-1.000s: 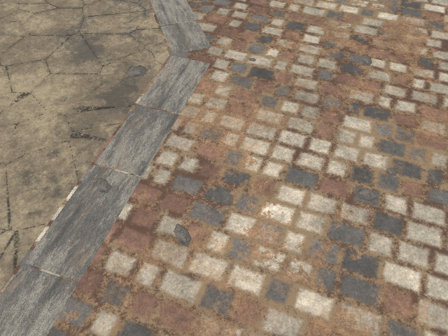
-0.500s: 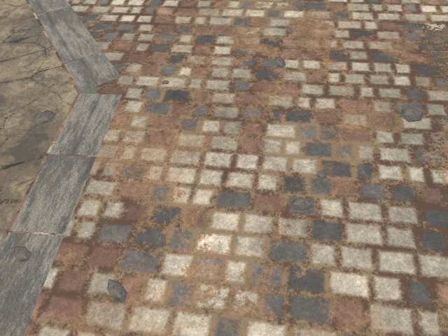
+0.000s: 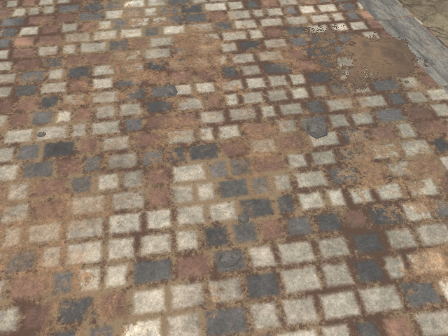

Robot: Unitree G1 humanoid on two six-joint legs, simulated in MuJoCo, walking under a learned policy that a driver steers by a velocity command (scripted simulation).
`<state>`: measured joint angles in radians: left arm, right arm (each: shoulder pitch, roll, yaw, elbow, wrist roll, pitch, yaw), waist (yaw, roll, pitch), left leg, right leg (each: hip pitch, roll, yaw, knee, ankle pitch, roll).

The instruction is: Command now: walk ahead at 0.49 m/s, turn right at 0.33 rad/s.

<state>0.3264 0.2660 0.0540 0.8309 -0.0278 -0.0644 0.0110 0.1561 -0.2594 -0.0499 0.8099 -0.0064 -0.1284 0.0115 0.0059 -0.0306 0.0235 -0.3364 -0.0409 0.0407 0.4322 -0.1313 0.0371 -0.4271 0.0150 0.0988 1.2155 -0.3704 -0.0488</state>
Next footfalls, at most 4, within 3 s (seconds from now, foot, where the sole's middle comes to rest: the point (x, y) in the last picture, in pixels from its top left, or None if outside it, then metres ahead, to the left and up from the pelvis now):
0.36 right None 0.34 -0.17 -0.77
0.84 left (220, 302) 0.57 0.04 -0.77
1.32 right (292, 294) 0.60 -0.17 -0.77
1.78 left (207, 329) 0.49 0.08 -0.77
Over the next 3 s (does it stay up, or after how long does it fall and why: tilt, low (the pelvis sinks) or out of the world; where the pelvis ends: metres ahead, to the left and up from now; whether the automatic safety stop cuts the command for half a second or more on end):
stays up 1.07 0.29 0.01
